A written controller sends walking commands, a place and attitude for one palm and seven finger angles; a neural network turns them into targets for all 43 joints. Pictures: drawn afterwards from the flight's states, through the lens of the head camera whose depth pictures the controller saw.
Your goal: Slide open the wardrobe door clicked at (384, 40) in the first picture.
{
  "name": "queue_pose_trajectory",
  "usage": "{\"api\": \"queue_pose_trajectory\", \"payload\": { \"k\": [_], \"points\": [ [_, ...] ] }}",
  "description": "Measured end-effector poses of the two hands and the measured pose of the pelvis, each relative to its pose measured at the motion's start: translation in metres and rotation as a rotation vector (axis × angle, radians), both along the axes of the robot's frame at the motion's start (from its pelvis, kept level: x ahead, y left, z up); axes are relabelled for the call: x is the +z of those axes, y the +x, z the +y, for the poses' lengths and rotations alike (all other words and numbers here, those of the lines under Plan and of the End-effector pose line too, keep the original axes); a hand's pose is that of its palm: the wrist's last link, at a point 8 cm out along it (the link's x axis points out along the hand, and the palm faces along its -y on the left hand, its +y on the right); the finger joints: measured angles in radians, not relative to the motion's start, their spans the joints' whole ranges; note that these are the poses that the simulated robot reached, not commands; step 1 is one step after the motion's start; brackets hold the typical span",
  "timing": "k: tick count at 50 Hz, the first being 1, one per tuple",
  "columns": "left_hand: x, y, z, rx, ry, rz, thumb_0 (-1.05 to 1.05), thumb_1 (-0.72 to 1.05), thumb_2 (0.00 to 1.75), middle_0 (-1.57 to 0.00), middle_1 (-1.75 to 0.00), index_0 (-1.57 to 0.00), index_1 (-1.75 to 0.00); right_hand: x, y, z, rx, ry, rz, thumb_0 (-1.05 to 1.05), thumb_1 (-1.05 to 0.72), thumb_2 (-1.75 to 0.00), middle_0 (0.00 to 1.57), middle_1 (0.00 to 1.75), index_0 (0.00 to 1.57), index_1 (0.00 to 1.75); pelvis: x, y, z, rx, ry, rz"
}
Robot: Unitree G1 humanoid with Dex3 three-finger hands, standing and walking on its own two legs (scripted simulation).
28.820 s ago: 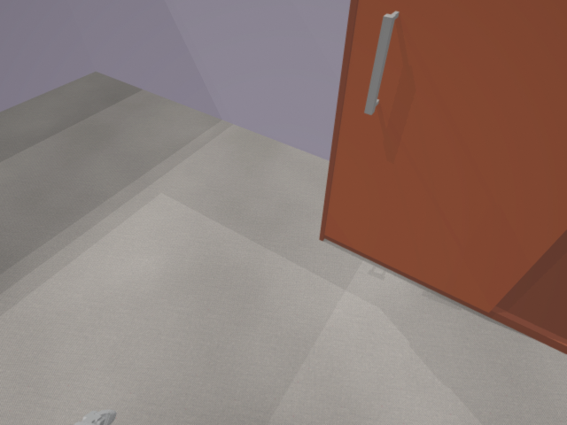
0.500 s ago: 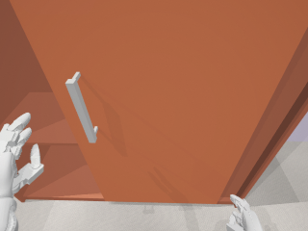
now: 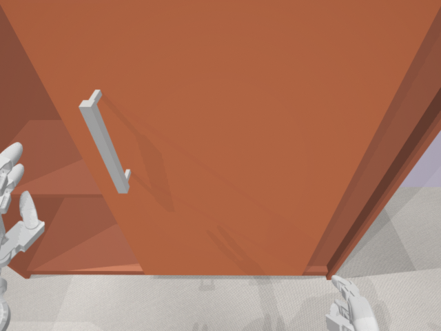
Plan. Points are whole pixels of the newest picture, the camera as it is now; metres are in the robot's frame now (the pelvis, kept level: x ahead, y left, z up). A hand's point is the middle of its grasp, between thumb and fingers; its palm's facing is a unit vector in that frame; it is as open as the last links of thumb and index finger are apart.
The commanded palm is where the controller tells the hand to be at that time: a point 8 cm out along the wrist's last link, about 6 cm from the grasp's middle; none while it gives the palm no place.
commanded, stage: step back with the hand held close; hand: left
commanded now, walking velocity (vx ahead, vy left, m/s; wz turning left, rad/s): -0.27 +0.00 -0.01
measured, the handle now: (111, 146) +0.45 +0.30 +0.08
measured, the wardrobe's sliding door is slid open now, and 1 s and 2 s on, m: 0.55 0.55 0.55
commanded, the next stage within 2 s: stop stepping back and stand still in 0.82 s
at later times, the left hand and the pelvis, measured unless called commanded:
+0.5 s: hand out of the picture +0.10 +0.34 +0.16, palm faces +0.47 -0.73 -0.49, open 7.4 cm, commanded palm +0.05 +0.36 +0.17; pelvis -0.08 +0.06 -0.01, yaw +3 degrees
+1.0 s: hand out of the picture +0.02 +0.37 +0.16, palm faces +0.42 -0.84 -0.35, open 7.4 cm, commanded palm -0.03 +0.40 +0.17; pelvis -0.17 +0.11 -0.02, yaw -2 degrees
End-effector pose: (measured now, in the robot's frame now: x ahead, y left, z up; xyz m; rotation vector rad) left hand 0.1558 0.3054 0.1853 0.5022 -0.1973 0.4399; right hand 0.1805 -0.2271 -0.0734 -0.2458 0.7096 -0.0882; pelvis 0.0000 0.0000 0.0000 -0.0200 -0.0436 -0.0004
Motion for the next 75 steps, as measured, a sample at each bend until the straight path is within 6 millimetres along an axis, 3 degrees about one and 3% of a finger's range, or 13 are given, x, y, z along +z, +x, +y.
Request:
{"api": "queue_pose_trajectory", "payload": {
  "k": [7, 17, 28, 34, 40, 47, 51, 55, 60, 64, 69, 72, 75],
  "points": [
    [-0.014, -0.012, 0.001, -0.095, -0.004, 0.085, 0.01, 0.89, 0.9, -0.21, -0.31, -0.21, -0.3, 0.006, -0.025, 0.002, -0.082, -0.023, 0.001, 0.01, -0.9, -0.89, 0.2, 0.3, 0.2, 0.3, -0.001, -0.017, 0.02, -0.02, -0.003, 0.025],
    [-0.008, -0.049, 0.05, -0.047, 0.07, -0.001, 0.01, 0.89, 0.9, -0.21, -0.31, -0.21, -0.3, 0.006, -0.069, 0.035, -0.062, -0.066, 0.018, 0.01, -0.9, -0.89, 0.2, 0.3, 0.2, 0.3, -0.006, -0.049, 0.047, 0.017, -0.023, 0.024],
    [-0.015, -0.111, 0.067, 0.007, 0.058, 0.0, 0.01, 0.89, 0.9, -0.2, -0.31, -0.21, -0.3, -0.007, -0.08, 0.076, 0.065, -0.031, 0.013, 0.01, -0.9, -0.89, 0.2, 0.3, 0.21, 0.3, -0.012, -0.092, 0.06, 0.049, -0.045, 0.067],
    [-0.018, -0.128, 0.07, -0.033, 0.016, -0.062, 0.01, 0.89, 0.9, -0.21, -0.31, -0.21, -0.3, 0.006, -0.094, 0.087, 0.057, -0.041, -0.038, 0.01, -0.9, -0.89, 0.21, 0.3, 0.21, 0.3, -0.012, -0.108, 0.067, 0.046, -0.06, 0.033],
    [-0.001, -0.141, 0.084, -0.047, 0.056, -0.15, 0.01, 0.89, 0.9, -0.21, -0.31, -0.21, -0.3, 0.021, -0.117, 0.088, 0.044, -0.074, -0.083, 0.01, -0.9, -0.89, 0.21, 0.3, 0.21, 0.3, -0.01, -0.135, 0.075, 0.055, -0.069, 0.03],
    [-0.003, -0.179, 0.092, -0.132, 0.083, -0.196, 0.01, 0.89, 0.9, -0.21, -0.31, -0.21, -0.3, 0.019, -0.169, 0.085, -0.025, -0.096, -0.062, 0.01, -0.9, -0.89, 0.21, 0.3, 0.21, 0.3, -0.018, -0.162, 0.093, -0.01, -0.067, 0.004],
    [-0.021, -0.177, 0.112, -0.127, 0.001, -0.206, 0.01, 0.89, 0.9, -0.21, -0.31, -0.21, -0.3, 0.016, -0.21, 0.09, -0.083, -0.147, -0.037, 0.01, -0.9, -0.89, 0.2, 0.3, 0.21, 0.3, -0.021, -0.181, 0.111, -0.025, -0.089, -0.002],
    [-0.022, -0.176, 0.132, -0.093, -0.068, -0.176, 0.01, 0.89, 0.9, -0.21, -0.31, -0.21, -0.3, 0.02, -0.258, 0.109, -0.104, -0.109, 0.022, 0.01, -0.9, -0.89, 0.2, 0.29, 0.2, 0.3, -0.004, -0.208, 0.121, -0.002, -0.109, -0.013],
    [0.001, -0.222, 0.127, -0.166, -0.029, -0.096, 0.01, 0.89, 0.9, -0.2, -0.31, -0.21, -0.3, 0.032, -0.301, 0.133, -0.117, -0.05, 0.016, 0.01, -0.9, -0.89, 0.2, 0.3, 0.21, 0.3, 0.011, -0.232, 0.137, 0.001, -0.101, 0.013],
    [0.005, -0.266, 0.125, -0.272, 0.146, -0.178, 0.01, 0.89, 0.9, -0.2, -0.31, -0.21, -0.3, -0.001, -0.317, 0.136, -0.113, -0.07, 0.001, 0.01, -0.9, -0.89, 0.21, 0.3, 0.21, 0.3, -0.027, -0.259, 0.153, -0.107, -0.019, 0.023],
    [-0.006, -0.265, 0.173, -0.17, 0.083, -0.374, 0.0, 0.88, 0.9, -0.21, -0.31, -0.22, -0.3, -0.031, -0.339, 0.158, -0.113, -0.096, 0.024, 0.01, -0.9, -0.89, 0.2, 0.3, 0.21, 0.3, -0.052, -0.282, 0.179, -0.038, -0.052, -0.015],
    [-0.019, -0.262, 0.195, -0.077, 0.01, -0.308, 0.0, 0.89, 0.9, -0.21, -0.31, -0.21, -0.3, -0.035, -0.356, 0.179, -0.129, -0.034, -0.002, 0.01, -0.9, -0.89, 0.2, 0.3, 0.21, 0.3, -0.049, -0.304, 0.186, -0.059, -0.02, -0.052],
    [-0.024, -0.276, 0.187, -0.094, -0.009, -0.19, 0.01, 0.89, 0.9, -0.2, -0.31, -0.21, -0.3, -0.029, -0.378, 0.201, -0.105, 0.04, 0.008, 0.01, -0.9, -0.89, 0.2, 0.29, 0.21, 0.3, -0.034, -0.318, 0.185, -0.047, -0.011, -0.049]
  ]
}}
